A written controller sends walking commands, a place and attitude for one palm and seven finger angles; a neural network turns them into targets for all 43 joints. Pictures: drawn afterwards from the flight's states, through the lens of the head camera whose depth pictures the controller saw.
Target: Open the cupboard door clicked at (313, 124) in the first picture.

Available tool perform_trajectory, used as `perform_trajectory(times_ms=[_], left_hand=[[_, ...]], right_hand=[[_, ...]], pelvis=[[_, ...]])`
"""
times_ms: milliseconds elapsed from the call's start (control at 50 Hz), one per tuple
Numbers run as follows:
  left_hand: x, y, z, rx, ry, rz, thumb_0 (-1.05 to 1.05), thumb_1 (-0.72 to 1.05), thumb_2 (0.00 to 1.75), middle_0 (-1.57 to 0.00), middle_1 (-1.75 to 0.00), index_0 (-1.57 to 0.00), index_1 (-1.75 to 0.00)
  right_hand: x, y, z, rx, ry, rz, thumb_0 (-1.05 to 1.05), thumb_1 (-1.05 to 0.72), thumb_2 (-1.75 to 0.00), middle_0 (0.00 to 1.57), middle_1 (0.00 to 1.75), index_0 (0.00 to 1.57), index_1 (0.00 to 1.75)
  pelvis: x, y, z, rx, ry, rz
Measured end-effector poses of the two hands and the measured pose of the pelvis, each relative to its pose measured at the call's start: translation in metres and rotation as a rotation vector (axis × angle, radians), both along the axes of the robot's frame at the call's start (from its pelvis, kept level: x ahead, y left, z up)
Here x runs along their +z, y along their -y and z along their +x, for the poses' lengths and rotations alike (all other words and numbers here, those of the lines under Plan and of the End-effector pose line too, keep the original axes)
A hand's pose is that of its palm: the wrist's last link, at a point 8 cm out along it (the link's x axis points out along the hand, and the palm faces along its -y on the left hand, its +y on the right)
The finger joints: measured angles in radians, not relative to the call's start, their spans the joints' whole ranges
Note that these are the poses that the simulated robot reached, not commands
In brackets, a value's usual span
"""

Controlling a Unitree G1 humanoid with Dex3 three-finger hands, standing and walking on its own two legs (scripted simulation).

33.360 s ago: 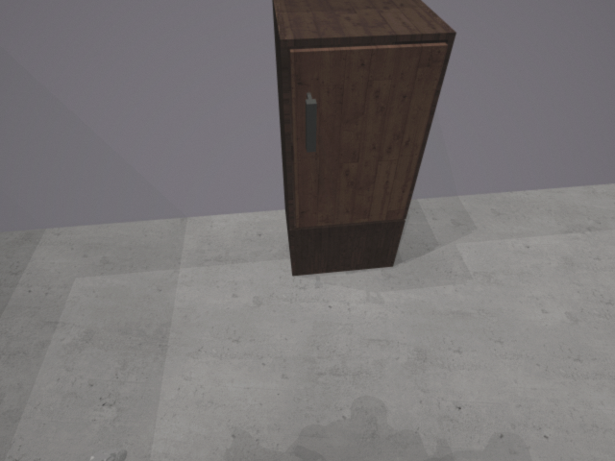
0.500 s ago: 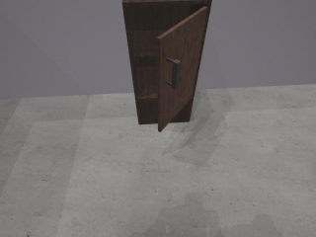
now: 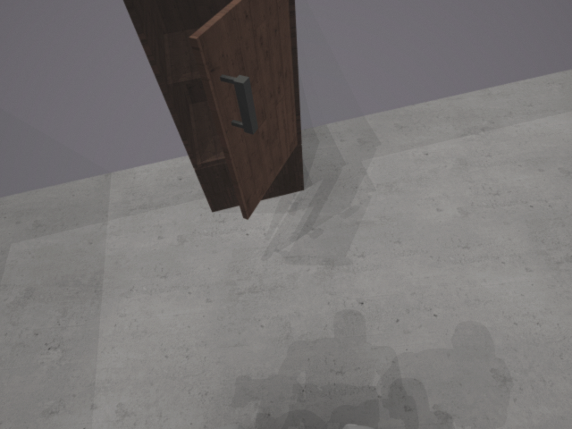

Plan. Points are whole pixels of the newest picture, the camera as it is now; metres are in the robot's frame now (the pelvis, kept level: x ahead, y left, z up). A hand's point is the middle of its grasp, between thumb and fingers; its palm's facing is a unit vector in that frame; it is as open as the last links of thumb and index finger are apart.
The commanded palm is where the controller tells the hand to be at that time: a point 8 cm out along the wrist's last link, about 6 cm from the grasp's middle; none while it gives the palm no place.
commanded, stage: walk to a spot facing it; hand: left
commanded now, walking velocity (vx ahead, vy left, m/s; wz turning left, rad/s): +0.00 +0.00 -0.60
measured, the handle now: (238, 104) +0.76 +0.18 -0.02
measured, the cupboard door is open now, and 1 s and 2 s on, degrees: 50 50 50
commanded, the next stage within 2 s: none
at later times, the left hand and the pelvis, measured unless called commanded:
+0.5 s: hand out of the picture +0.09 +0.20 -0.14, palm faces -0.19 -0.95 -0.25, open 7.4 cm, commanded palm none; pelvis +0.01 +0.01 +0.02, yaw -17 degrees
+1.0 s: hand (269, 330) +0.28 +0.07 -0.14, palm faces -0.61 -0.75 -0.26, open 7.4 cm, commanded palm none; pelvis +0.05 -0.02 +0.00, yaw -37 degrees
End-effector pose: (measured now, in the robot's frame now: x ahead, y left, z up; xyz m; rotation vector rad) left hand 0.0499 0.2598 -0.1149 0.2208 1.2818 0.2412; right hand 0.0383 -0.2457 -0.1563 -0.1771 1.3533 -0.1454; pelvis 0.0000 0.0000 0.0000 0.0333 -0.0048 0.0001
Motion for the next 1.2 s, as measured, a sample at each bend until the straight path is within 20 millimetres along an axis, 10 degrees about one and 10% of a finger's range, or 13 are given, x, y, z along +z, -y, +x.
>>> perform_trajectory(times_ms=[420, 580, 720, 820, 980, 1060, 1200], left_hand=[[0.012, 0.026, 0.031, -0.188, -0.065, -0.03, 0.01, 0.9, 0.9, -0.2, -0.3, -0.2, -0.3], [-0.01, -0.002, 0.072, -0.286, -0.063, -0.051, 0.01, 0.9, 0.9, -0.2, -0.3, -0.2, -0.3], [-0.003, -0.003, 0.136, -0.422, -0.006, -0.061, 0.01, 0.9, 0.9, -0.2, -0.3, -0.2, -0.3], [0.005, 0.03, 0.182, -0.565, 0.014, -0.071, 0.01, 0.91, 0.9, -0.2, -0.3, -0.19, -0.3], [0.004, 0.137, 0.253, -0.787, 0.153, -0.093, 0.01, 0.91, 0.9, -0.2, -0.3, -0.19, -0.3], [0.009, 0.165, 0.258, -0.812, 0.154, -0.108, 0.01, 0.9, 0.9, -0.2, -0.3, -0.2, -0.3], [-0.007, 0.184, 0.272, -0.853, 0.014, -0.14, 0.01, 0.9, 0.9, -0.2, -0.3, -0.2, -0.3]], right_hand=[[0.053, 0.029, 0.068, -0.158, 0.263, -0.051, 0.01, -0.9, -0.9, 0.2, 0.3, 0.2, 0.3], [0.058, 0.009, 0.046, -0.241, 0.292, -0.115, 0.01, -0.9, -0.9, 0.2, 0.3, 0.2, 0.3], [0.063, -0.013, -0.025, -0.314, 0.145, -0.136, 0.01, -0.9, -0.9, 0.2, 0.3, 0.2, 0.3], [0.059, -0.02, -0.08, -0.441, 0.069, -0.115, 0.01, -0.9, -0.9, 0.2, 0.3, 0.2, 0.3], [0.03, -0.016, -0.166, -0.661, -0.082, -0.063, 0.01, -0.9, -0.9, 0.2, 0.3, 0.2, 0.3], [0.037, 0.0, -0.154, -0.708, -0.073, -0.065, 0.01, -0.9, -0.9, 0.2, 0.3, 0.2, 0.3], [0.053, 0.039, -0.07, -0.742, 0.125, -0.119, 0.01, -0.9, -0.9, 0.2, 0.3, 0.19, 0.3]], pelvis=[[0.024, 0.005, 0.009, -0.253, -0.042, 0.01], [0.012, -0.025, 0.02, -0.338, -0.068, -0.039], [0.021, -0.031, 0.023, -0.435, -0.055, -0.05], [0.023, -0.023, 0.032, -0.529, -0.064, -0.06], [0.002, 0.018, 0.046, -0.64, -0.047, -0.044], [0.01, 0.032, 0.062, -0.677, -0.031, -0.041], [0.015, 0.055, 0.11, -0.757, -0.022, -0.035]])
